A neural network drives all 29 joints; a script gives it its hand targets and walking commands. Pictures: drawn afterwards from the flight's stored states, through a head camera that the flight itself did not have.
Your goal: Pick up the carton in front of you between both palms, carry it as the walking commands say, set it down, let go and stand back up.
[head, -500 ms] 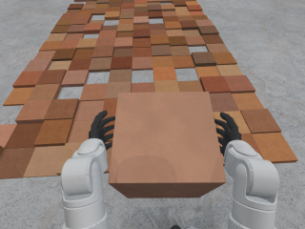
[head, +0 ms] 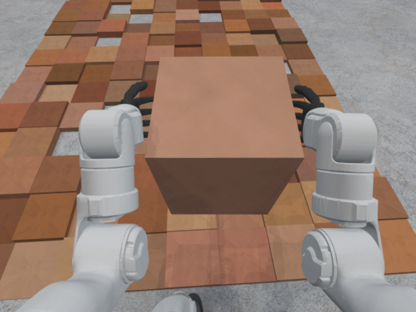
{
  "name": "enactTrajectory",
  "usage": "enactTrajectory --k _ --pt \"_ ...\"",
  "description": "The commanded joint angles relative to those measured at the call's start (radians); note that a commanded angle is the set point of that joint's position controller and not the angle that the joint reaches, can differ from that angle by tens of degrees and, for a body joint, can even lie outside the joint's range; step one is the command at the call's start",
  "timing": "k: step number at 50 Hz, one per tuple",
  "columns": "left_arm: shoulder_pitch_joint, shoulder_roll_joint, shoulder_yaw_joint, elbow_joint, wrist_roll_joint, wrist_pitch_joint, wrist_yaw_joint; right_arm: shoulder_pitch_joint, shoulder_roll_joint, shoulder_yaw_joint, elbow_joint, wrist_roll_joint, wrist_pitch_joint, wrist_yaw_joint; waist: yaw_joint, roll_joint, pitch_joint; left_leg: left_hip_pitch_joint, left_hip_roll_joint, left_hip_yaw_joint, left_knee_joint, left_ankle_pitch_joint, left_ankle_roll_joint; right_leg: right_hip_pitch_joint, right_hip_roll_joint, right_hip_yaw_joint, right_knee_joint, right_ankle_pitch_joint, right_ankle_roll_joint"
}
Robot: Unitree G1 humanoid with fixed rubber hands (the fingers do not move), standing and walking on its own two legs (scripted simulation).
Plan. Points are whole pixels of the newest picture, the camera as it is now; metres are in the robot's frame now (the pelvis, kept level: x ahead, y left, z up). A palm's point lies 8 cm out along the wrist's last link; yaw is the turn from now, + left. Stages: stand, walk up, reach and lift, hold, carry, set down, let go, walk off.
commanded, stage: carry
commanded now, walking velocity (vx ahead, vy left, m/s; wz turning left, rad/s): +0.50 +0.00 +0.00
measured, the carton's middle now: (220, 144) +0.40 +0.01 +0.09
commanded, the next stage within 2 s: none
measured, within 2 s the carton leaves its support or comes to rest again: neither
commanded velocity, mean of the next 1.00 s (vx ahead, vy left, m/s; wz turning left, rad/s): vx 0.50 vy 0.00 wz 0.00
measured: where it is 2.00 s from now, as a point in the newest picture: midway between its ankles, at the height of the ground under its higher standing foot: (214, 123)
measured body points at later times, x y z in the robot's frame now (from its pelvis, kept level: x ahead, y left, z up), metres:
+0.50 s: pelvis +0.33 -0.01 +0.03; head +0.42 +0.00 +0.47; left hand +0.73 +0.16 +0.16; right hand +0.74 -0.14 +0.15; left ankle +0.17 +0.08 -0.58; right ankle +0.42 -0.07 -0.68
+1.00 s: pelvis +0.63 +0.04 +0.07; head +0.69 +0.04 +0.51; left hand +1.04 +0.18 +0.21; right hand +1.01 -0.13 +0.21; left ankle +0.67 +0.12 -0.66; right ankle +0.61 -0.08 -0.59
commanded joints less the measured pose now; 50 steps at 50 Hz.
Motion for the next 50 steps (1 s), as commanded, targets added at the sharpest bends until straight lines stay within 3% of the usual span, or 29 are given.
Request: enactTrajectory --k 1,2,4,5,8,13,16,17,18,19,20,21,22,23,24,25,27,32,37,38,40,41,42,43,44,45,46,48,50 --pt "-0.764 -1.061 -0.566 -0.036 -0.444 -0.008 -0.231 -0.760 0.968 0.552 -0.018 0.443 -0.033 0.197 -0.095 0.320 -0.700 0.978 0.390 -0.777 -0.194 0.049 0.227 -0.557 0.108 0.137 0.644 -0.009 -0.005" --pt "-0.798 -1.084 -0.555 -0.050 -0.438 -0.008 -0.223 -0.785 1.004 0.544 -0.050 0.454 -0.038 0.201 -0.094 0.275 -0.661 0.951 0.353 -0.684 -0.173 0.099 0.205 -0.621 0.057 0.179 0.692 0.032 -0.030" --pt "-0.828 -1.121 -0.534 -0.091 -0.425 -0.012 -0.208 -0.870 1.079 0.553 -0.130 0.486 -0.043 0.207 -0.082 0.122 -0.595 0.867 0.306 -0.512 -0.139 0.311 0.143 -0.667 0.015 0.174 0.646 0.107 -0.033" --pt "-0.819 -1.129 -0.523 -0.110 -0.410 -0.015 -0.198 -0.901 1.105 0.560 -0.173 0.499 -0.044 0.208 -0.078 0.103 -0.607 0.846 0.294 -0.464 -0.140 0.333 0.124 -0.658 0.005 0.172 0.613 0.134 -0.031" --pt "-0.769 -1.127 -0.521 -0.190 -0.363 -0.027 -0.172 -0.923 1.123 0.576 -0.291 0.508 -0.049 0.202 -0.078 0.116 -0.637 0.886 0.269 -0.381 -0.110 0.461 0.103 -0.693 0.005 0.144 0.537 0.154 -0.029" --pt "-0.663 -1.035 -0.576 -0.301 -0.278 -0.048 -0.141 -0.827 1.040 0.642 -0.417 0.483 -0.061 0.198 -0.108 0.161 -0.640 0.966 0.238 -0.294 -0.063 0.663 0.117 -0.817 0.023 0.075 0.428 0.202 -0.041" --pt "-0.624 -0.984 -0.625 -0.296 -0.268 -0.050 -0.144 -0.757 0.995 0.685 -0.389 0.474 -0.062 0.208 -0.101 0.142 -0.581 0.858 0.161 -0.194 -0.072 0.683 0.094 -0.664 0.067 0.002 0.076 0.329 -0.037" --pt "-0.610 -0.975 -0.636 -0.282 -0.270 -0.048 -0.150 -0.740 0.984 0.692 -0.364 0.470 -0.060 0.213 -0.093 0.154 -0.555 0.798 0.130 -0.145 -0.076 0.729 0.074 -0.548 0.097 -0.042 -0.072 0.386 -0.041" --pt "-0.593 -0.968 -0.647 -0.264 -0.275 -0.044 -0.158 -0.720 0.976 0.696 -0.332 0.464 -0.057 0.217 -0.070 0.189 -0.570 0.743 0.135 -0.115 -0.020 0.914 0.059 -0.392 0.158 -0.106 -0.128 0.384 -0.053" --pt "-0.584 -0.968 -0.654 -0.243 -0.283 -0.042 -0.168 -0.706 0.971 0.699 -0.298 0.463 -0.056 0.222 -0.014 0.215 -0.613 0.686 0.148 -0.089 0.098 1.006 0.026 -0.202 0.170 -0.104 -0.205 0.485 -0.075" --pt "-0.589 -0.973 -0.660 -0.223 -0.298 -0.043 -0.181 -0.697 0.970 0.710 -0.265 0.462 -0.056 0.227 0.055 0.179 -0.664 0.578 0.140 -0.058 0.248 0.881 -0.015 0.024 0.117 -0.061 -0.303 0.629 -0.099" --pt "-0.590 -0.988 -0.665 -0.199 -0.320 -0.042 -0.195 -0.711 0.973 0.714 -0.234 0.457 -0.056 0.234 0.087 0.076 -0.701 0.355 0.101 -0.105 0.402 0.421 -0.039 0.281 -0.035 0.121 -0.268 0.772 -0.122" --pt "-0.576 -0.973 -0.648 -0.150 -0.315 -0.049 -0.204 -0.692 1.005 0.692 -0.200 0.451 -0.049 0.240 0.078 -0.259 -0.854 -0.008 -0.081 -0.143 0.773 -0.362 -0.101 0.624 -0.348 0.638 -0.218 1.050 -0.350" --pt "-0.541 -1.022 -0.655 -0.118 -0.337 -0.049 -0.215 -0.695 0.987 0.678 -0.178 0.438 -0.047 0.239 0.098 -0.235 -0.883 -0.115 -0.079 -0.236 0.954 -0.429 -0.072 0.672 -0.337 0.709 -0.250 0.978 -0.388" --pt "-0.573 -1.064 -0.662 -0.139 -0.365 -0.056 -0.226 -0.719 1.014 0.676 -0.176 0.439 -0.051 0.237 0.108 -0.184 -0.785 -0.229 -0.045 -0.253 0.974 -0.392 -0.056 0.630 -0.295 0.627 -0.249 0.943 -0.349" --pt "-0.624 -1.109 -0.675 -0.172 -0.398 -0.060 -0.235 -0.730 1.031 0.664 -0.181 0.425 -0.057 0.233 0.101 -0.079 -0.702 -0.282 -0.019 -0.230 0.932 -0.375 -0.048 0.576 -0.273 0.566 -0.251 0.890 -0.293" --pt "-0.705 -1.177 -0.702 -0.241 -0.463 -0.063 -0.250 -0.694 1.048 0.634 -0.191 0.389 -0.067 0.217 0.089 -0.011 -0.627 -0.280 0.010 -0.209 0.798 -0.315 -0.049 0.475 -0.233 0.491 -0.281 0.827 -0.226" --pt "-0.694 -1.205 -0.717 -0.318 -0.513 -0.062 -0.271 -0.541 1.032 0.600 -0.207 0.282 -0.089 0.172 0.075 -0.064 -0.581 -0.253 0.018 -0.136 0.484 -0.319 -0.079 0.416 -0.216 0.370 -0.327 0.917 -0.205" --pt "-0.615 -1.128 -0.723 -0.311 -0.494 -0.056 -0.284 -0.542 0.984 0.667 -0.279 0.288 -0.090 0.153 0.065 -0.120 -0.490 -0.005 -0.050 -0.005 0.068 -0.065 -0.071 0.236 -0.134 0.167 -0.333 1.015 -0.143" --pt "-0.601 -1.104 -0.719 -0.300 -0.485 -0.052 -0.283 -0.560 0.971 0.682 -0.291 0.304 -0.085 0.153 0.055 -0.135 -0.485 0.073 -0.072 0.020 0.006 -0.019 -0.061 0.208 -0.121 0.132 -0.305 1.065 -0.128" --pt "-0.588 -1.053 -0.703 -0.268 -0.469 -0.041 -0.276 -0.586 0.947 0.698 -0.286 0.343 -0.070 0.161 -0.018 -0.128 -0.554 0.381 -0.070 0.038 -0.110 0.163 -0.016 0.096 -0.082 0.042 -0.104 1.089 -0.068" --pt "-0.589 -1.022 -0.692 -0.240 -0.452 -0.036 -0.271 -0.599 0.936 0.699 -0.279 0.368 -0.060 0.170 -0.062 -0.095 -0.588 0.583 0.022 -0.076 -0.101 0.138 0.011 -0.071 -0.065 0.051 0.030 0.869 -0.046" --pt "-0.604 -1.013 -0.679 -0.226 -0.445 -0.022 -0.264 -0.636 0.896 0.687 -0.262 0.372 -0.059 0.174 -0.083 0.185 -0.729 0.867 0.316 -0.553 -0.092 0.208 0.182 -0.366 0.050 0.081 0.344 0.400 -0.004" --pt "-0.619 -0.989 -0.664 -0.198 -0.437 -0.010 -0.258 -0.628 0.906 0.680 -0.216 0.394 -0.052 0.178 -0.102 0.298 -0.734 0.921 0.350 -0.719 -0.148 0.266 0.251 -0.525 0.135 0.146 0.527 -0.001 -0.018" --pt "-0.628 -1.001 -0.648 -0.177 -0.429 -0.007 -0.251 -0.652 0.919 0.681 -0.226 0.418 -0.045 0.185 -0.090 0.242 -0.689 0.914 0.334 -0.649 -0.127 0.252 0.232 -0.609 0.080 0.207 0.589 -0.008 -0.045" --pt "-0.636 -1.005 -0.628 -0.163 -0.417 -0.004 -0.245 -0.683 0.957 0.686 -0.219 0.444 -0.041 0.195 -0.090 0.135 -0.627 0.849 0.313 -0.584 -0.129 0.264 0.192 -0.642 0.046 0.213 0.540 0.048 -0.048" --pt "-0.649 -1.017 -0.615 -0.148 -0.402 -0.003 -0.239 -0.729 0.993 0.692 -0.221 0.470 -0.040 0.204 -0.079 0.098 -0.585 0.793 0.298 -0.534 -0.144 0.273 0.157 -0.644 0.019 0.209 0.466 0.093 -0.043" --pt "-0.663 -1.033 -0.581 -0.117 -0.376 -0.004 -0.226 -0.800 1.056 0.691 -0.214 0.518 -0.039 0.219 -0.067 0.088 -0.574 0.716 0.269 -0.461 -0.159 0.236 0.124 -0.594 0.002 0.204 0.347 0.149 -0.024" --pt "-0.648 -1.053 -0.553 -0.070 -0.349 -0.008 -0.216 -0.820 1.097 0.670 -0.169 0.536 -0.041 0.232 -0.068 0.114 -0.573 0.694 0.261 -0.413 -0.171 0.234 0.131 -0.581 0.009 0.172 0.254 0.162 -0.007"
